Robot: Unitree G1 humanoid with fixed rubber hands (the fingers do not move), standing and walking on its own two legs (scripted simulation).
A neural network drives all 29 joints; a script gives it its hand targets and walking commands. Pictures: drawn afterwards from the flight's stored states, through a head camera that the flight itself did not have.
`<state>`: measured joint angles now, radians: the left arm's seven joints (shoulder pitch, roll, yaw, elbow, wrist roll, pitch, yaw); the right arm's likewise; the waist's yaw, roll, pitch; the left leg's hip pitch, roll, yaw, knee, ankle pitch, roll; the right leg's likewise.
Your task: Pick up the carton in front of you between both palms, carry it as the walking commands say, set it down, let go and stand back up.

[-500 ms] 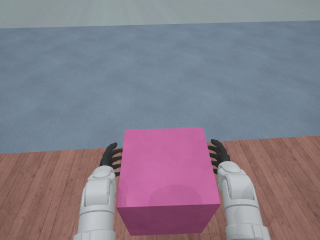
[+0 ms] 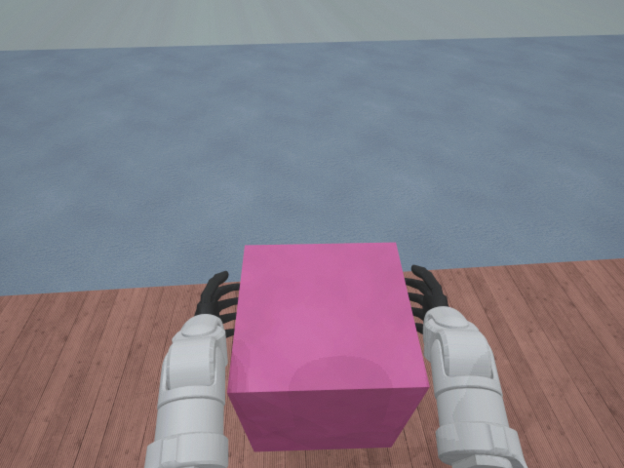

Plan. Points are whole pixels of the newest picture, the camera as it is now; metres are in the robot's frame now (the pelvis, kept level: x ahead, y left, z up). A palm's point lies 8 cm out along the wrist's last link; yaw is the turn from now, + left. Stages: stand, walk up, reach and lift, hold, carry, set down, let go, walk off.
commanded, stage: hold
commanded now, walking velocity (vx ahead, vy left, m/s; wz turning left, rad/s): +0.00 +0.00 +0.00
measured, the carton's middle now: (321, 351) +0.29 +0.00 -0.02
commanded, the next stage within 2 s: carry in 0.40 s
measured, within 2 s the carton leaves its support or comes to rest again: neither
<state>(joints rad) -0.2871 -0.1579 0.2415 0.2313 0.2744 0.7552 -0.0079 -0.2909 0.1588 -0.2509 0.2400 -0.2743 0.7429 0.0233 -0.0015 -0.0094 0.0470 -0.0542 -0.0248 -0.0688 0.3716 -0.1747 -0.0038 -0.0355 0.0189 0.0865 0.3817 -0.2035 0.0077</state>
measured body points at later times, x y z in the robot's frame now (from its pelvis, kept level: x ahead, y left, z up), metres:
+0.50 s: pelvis +0.02 +0.00 +0.00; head -0.03 +0.00 +0.45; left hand +0.31 +0.15 +0.04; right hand +0.31 -0.16 +0.05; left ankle +0.03 +0.12 -0.74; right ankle +0.01 -0.13 -0.74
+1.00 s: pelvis +0.20 +0.00 -0.01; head +0.19 +0.00 +0.44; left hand +0.48 +0.15 +0.07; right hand +0.46 -0.16 +0.07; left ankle +0.21 +0.08 -0.74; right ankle +0.09 -0.10 -0.67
